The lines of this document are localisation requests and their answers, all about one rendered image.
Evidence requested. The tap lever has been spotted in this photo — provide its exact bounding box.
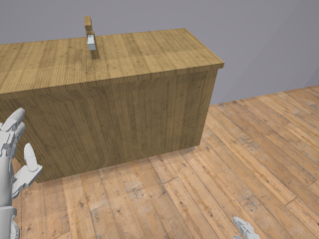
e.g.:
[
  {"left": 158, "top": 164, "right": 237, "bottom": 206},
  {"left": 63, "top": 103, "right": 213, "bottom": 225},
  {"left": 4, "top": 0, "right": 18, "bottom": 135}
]
[{"left": 87, "top": 35, "right": 96, "bottom": 51}]

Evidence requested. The counter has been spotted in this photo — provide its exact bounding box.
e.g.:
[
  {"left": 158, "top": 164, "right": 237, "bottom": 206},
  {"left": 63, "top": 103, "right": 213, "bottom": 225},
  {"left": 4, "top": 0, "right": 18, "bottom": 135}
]
[{"left": 0, "top": 16, "right": 224, "bottom": 183}]

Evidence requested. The left robot forearm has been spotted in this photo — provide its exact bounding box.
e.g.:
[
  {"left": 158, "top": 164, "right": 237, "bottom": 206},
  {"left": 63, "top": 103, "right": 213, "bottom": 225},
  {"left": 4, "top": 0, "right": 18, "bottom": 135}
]
[{"left": 0, "top": 206, "right": 20, "bottom": 239}]

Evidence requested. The robot left hand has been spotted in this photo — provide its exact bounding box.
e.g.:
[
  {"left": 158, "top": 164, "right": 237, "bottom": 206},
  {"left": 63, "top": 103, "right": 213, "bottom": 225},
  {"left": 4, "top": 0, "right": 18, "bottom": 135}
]
[{"left": 0, "top": 108, "right": 43, "bottom": 207}]

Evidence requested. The robot right hand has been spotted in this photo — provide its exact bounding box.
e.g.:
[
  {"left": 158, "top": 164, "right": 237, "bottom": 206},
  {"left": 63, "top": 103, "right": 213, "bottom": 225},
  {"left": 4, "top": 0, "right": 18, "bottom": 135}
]
[{"left": 233, "top": 216, "right": 261, "bottom": 239}]

